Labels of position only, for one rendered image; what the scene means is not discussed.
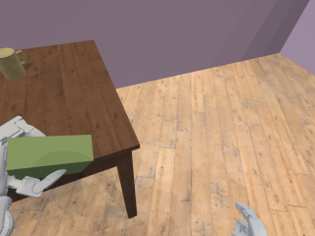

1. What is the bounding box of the robot right hand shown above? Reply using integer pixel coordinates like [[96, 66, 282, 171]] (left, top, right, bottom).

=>
[[231, 202, 269, 236]]

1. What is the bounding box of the sponge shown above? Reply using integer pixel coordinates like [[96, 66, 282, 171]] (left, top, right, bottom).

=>
[[6, 135, 94, 180]]

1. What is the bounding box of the robot left hand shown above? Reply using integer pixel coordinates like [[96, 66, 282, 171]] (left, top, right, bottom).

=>
[[0, 116, 67, 199]]

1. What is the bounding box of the robot left forearm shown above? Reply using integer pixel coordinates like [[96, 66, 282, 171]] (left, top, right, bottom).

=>
[[0, 196, 15, 236]]

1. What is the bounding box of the table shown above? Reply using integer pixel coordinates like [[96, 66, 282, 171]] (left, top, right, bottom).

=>
[[0, 39, 140, 219]]

